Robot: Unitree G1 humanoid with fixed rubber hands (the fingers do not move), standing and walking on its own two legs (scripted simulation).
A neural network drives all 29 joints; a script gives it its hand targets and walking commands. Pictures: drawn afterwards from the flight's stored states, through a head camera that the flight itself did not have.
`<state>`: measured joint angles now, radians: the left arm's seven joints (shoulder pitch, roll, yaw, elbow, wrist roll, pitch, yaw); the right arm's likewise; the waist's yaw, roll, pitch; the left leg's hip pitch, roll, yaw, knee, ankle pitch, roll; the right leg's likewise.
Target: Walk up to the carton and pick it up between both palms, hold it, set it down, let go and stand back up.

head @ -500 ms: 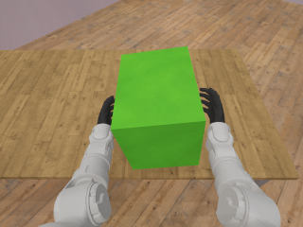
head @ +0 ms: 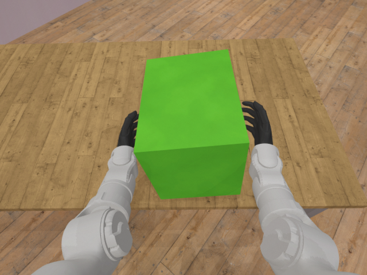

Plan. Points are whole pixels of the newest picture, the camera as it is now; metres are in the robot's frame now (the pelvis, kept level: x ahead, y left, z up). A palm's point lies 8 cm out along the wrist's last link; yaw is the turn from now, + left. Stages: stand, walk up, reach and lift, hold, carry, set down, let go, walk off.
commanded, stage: set down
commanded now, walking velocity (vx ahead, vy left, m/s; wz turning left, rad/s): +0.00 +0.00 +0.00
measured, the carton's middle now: (193, 126) +0.49 +0.02 -0.03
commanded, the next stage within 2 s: none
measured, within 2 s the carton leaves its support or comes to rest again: rests again in 0.40 s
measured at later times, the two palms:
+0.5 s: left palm (131, 141) +0.41 +0.17 +0.00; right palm (261, 143) +0.41 -0.14 +0.01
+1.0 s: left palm (131, 142) +0.41 +0.17 +0.00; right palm (261, 144) +0.41 -0.14 +0.01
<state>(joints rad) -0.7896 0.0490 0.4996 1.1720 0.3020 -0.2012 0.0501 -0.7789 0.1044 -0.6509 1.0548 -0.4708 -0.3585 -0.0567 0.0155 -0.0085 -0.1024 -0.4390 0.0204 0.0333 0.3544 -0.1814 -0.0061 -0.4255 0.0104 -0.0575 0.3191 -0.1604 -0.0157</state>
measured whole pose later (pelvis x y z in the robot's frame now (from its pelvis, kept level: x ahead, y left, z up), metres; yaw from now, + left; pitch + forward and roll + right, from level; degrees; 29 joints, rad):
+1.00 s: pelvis -0.01 +0.00 +0.00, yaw +0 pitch +20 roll -1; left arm -0.85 0.01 0.62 1.15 0.42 -0.28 0.05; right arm -0.81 0.12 -0.80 1.01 -0.58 -0.35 -0.02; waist 0.01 -0.02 -0.11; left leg -0.55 0.02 0.03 0.36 -0.16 0.00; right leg -0.53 0.01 -0.06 0.32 -0.14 -0.01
